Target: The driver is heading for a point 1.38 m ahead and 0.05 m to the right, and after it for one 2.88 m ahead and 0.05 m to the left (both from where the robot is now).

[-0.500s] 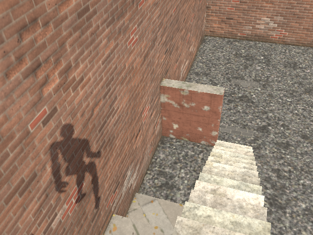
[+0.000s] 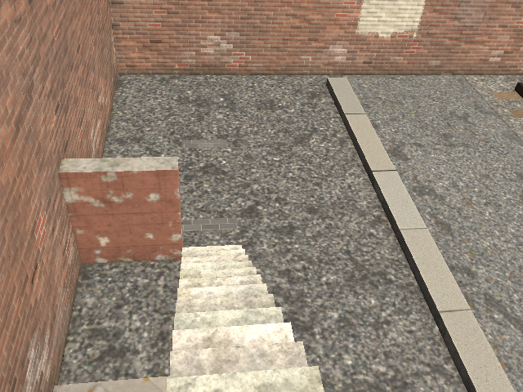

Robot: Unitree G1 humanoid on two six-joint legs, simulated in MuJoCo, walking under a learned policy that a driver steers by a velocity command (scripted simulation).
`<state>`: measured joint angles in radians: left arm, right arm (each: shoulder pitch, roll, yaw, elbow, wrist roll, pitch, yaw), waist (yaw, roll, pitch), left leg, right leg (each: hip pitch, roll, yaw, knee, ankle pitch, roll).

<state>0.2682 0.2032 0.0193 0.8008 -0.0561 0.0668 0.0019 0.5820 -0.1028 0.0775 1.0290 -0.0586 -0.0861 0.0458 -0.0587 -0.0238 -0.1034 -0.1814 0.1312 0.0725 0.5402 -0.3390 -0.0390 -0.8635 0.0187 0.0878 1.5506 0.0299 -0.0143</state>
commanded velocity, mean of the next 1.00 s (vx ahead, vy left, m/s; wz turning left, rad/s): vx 0.50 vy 0.00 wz -0.07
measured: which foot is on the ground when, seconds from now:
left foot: down 0.00-0.24, up 0.26-0.58, down 0.60-0.88, up 0.90-1.00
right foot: up 0.00-0.22, down 0.24-0.58, up 0.60-0.84, down 0.86-1.00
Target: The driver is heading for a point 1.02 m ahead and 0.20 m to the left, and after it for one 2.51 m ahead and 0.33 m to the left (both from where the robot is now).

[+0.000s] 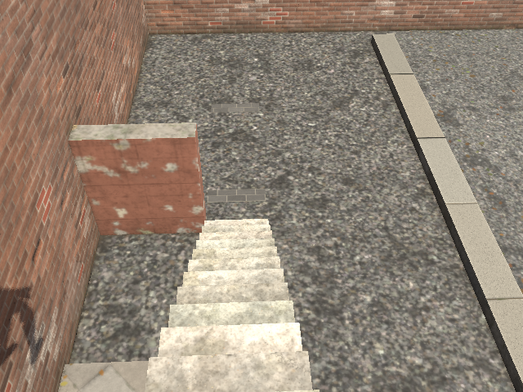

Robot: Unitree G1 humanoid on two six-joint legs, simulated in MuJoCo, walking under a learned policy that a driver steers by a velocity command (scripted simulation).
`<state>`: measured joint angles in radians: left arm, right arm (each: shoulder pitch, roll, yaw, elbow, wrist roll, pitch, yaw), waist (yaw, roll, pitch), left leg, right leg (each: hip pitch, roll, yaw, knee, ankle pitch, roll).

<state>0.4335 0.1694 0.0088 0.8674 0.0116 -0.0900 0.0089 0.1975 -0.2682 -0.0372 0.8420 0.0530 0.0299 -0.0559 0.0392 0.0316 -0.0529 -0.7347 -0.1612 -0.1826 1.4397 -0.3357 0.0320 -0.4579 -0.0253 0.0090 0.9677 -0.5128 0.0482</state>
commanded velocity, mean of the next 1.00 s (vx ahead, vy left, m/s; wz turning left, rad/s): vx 0.50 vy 0.00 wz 0.34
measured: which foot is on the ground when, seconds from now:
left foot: up 0.00-0.22, down 0.24-0.86, up 0.88-1.00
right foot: down 0.00-0.24, up 0.26-0.84, down 0.86-1.00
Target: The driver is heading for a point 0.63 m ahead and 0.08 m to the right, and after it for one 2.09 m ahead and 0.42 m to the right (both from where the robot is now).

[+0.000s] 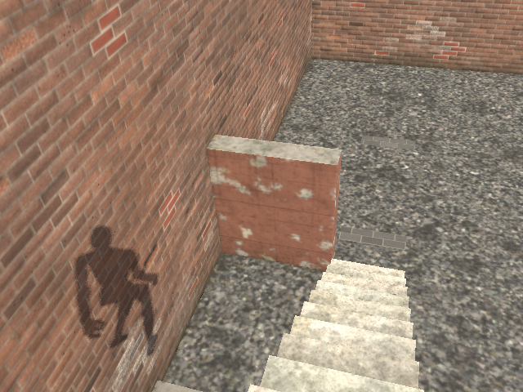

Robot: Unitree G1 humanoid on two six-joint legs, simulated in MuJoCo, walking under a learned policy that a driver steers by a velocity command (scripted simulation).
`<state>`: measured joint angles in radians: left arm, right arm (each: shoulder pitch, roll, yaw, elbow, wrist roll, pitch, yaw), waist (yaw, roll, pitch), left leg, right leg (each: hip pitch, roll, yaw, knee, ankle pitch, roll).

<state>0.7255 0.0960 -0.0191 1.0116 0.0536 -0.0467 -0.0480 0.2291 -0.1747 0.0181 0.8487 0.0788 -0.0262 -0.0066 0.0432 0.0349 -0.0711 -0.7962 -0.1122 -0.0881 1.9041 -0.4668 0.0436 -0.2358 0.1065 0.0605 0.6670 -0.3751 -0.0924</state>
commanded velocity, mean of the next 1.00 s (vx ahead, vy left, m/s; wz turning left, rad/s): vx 0.46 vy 0.00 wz -0.34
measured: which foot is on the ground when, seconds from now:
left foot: up 0.00-0.40, down 0.42-0.88, up 0.90-1.00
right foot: down 0.00-0.40, up 0.42-0.86, down 0.88-1.00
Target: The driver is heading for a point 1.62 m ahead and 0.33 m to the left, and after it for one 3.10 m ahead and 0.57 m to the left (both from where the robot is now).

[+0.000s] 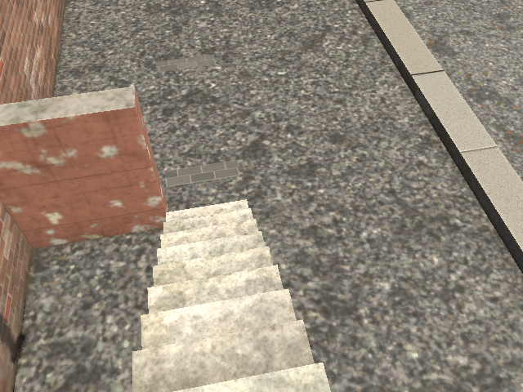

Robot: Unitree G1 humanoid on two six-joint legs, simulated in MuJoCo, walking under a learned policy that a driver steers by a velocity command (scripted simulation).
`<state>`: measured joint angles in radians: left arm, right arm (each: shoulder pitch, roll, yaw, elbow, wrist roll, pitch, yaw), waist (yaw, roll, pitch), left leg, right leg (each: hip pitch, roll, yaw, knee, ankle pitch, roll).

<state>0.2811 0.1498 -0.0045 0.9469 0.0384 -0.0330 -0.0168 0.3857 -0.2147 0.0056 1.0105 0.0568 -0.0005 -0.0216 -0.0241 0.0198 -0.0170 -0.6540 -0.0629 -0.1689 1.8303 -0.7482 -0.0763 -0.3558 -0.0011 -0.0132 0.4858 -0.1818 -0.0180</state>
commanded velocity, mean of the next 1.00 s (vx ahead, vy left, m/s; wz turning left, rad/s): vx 0.08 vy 0.00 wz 0.35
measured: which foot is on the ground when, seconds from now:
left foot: up 0.00-0.18, down 0.20-0.44, up 0.46-0.80, down 0.82-1.00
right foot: down 0.00-0.88, up 0.90-1.00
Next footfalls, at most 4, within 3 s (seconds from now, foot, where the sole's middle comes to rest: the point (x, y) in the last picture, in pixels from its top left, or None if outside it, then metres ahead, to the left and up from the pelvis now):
0.20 left None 0.07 0.13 -0.78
0.82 left None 0.05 0.26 -0.77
1.04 right None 0.08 0.03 -0.77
1.50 left None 0.26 0.37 -0.96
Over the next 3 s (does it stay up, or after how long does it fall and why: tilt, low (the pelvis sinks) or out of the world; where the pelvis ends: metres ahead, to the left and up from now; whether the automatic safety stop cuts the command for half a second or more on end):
stays up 0.85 0.17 -0.62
